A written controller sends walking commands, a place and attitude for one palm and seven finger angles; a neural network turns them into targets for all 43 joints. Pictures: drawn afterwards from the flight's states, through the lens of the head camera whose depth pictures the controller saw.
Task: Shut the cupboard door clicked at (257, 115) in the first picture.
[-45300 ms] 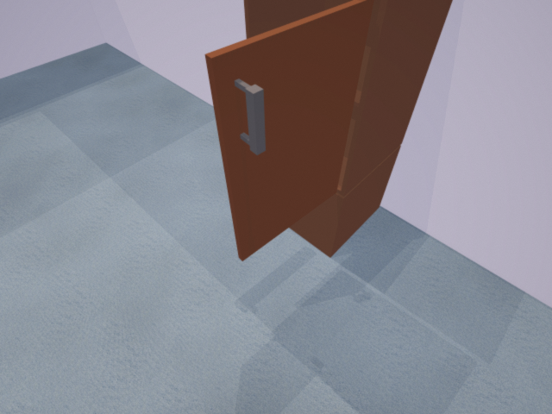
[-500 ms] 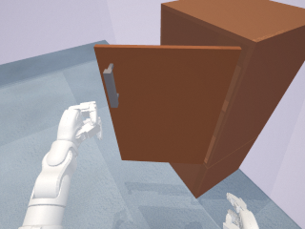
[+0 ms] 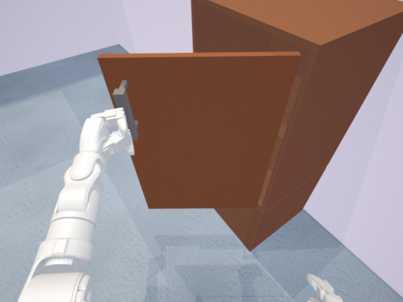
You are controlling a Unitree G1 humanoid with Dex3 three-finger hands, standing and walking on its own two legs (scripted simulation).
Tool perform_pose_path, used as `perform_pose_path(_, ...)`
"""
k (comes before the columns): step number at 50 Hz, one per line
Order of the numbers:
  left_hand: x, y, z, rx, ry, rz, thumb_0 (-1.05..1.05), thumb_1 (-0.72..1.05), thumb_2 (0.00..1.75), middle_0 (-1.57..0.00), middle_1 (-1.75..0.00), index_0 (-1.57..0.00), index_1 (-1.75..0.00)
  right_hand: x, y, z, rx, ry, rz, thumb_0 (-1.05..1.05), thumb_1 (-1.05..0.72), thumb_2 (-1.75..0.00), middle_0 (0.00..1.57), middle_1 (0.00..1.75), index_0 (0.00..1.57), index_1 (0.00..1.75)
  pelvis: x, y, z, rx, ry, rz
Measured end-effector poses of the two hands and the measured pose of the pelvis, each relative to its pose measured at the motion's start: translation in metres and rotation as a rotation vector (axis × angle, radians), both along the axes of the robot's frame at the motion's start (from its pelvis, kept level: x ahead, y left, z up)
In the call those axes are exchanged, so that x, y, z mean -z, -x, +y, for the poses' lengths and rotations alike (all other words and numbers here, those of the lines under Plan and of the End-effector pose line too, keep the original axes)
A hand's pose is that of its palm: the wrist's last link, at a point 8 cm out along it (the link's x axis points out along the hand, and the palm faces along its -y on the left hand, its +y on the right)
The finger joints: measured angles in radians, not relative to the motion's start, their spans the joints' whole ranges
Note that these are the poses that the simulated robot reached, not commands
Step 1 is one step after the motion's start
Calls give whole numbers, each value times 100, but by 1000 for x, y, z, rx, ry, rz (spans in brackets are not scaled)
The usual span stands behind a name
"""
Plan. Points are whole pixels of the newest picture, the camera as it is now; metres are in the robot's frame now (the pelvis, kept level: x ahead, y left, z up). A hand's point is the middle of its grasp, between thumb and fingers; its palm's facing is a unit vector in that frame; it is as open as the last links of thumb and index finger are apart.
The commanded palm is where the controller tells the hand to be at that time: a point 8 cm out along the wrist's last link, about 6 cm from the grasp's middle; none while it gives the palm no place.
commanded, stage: bring the fist close to the handle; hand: left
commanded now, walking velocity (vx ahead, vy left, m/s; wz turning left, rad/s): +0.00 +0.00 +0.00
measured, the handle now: (128, 111) +0.48 +0.18 +0.14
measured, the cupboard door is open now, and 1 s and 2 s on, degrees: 55 47 37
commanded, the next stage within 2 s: push the door shut along its arc in 0.26 s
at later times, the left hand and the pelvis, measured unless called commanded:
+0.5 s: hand (123, 139) +0.39 +0.17 +0.14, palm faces +0.05 -1.00 -0.01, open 3.1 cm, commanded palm +0.38 +0.22 +0.14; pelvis +0.00 +0.00 +0.00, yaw +0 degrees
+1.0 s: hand (131, 117) +0.45 +0.17 +0.14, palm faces -0.08 -1.00 -0.02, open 3.2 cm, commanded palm +0.45 +0.21 +0.14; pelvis -0.01 +0.02 -0.01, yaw +2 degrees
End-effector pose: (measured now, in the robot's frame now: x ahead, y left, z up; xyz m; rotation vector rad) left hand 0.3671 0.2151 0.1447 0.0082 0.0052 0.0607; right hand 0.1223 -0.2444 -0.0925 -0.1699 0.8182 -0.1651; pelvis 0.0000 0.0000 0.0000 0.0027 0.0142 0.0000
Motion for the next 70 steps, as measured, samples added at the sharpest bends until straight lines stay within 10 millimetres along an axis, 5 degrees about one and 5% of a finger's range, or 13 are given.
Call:
perform_pose_path(10,6,-2,2,-4,4,-4,1,90,90,-130,-150,-130,-150,4,10,-6,27,4,34,1,-91,-90,20,30,20,30,0,-2,-1,8,0,9)
perform_pose_path(23,4,2,10,5,4,-7,1,90,90,-130,-150,-130,-150,-4,-11,3,2,0,-20,1,-91,-90,20,30,20,30,0,-3,2,0,3,6)
perform_pose_path(31,-2,-16,10,54,1,-2,1,90,90,-130,-150,-130,-150,-4,-11,7,-9,17,-13,1,-90,-90,20,30,20,30,1,1,5,-16,9,14)
perform_pose_path(39,-1,-36,15,91,3,7,0,89,93,-130,-150,-130,-150,7,17,6,5,28,63,1,-90,-90,20,30,20,30,4,5,10,-25,14,42)
perform_pose_path(57,-2,-88,3,167,-17,17,0,105,104,-130,-150,-130,-150,27,115,-5,90,70,304,1,-91,-90,20,30,20,30,13,11,20,-28,24,131)
perform_pose_path(70,-4,-115,-6,216,-27,34,1,105,110,-130,-150,-130,-150,29,134,-8,102,83,373,1,-90,-90,20,30,20,30,18,9,19,-34,31,186)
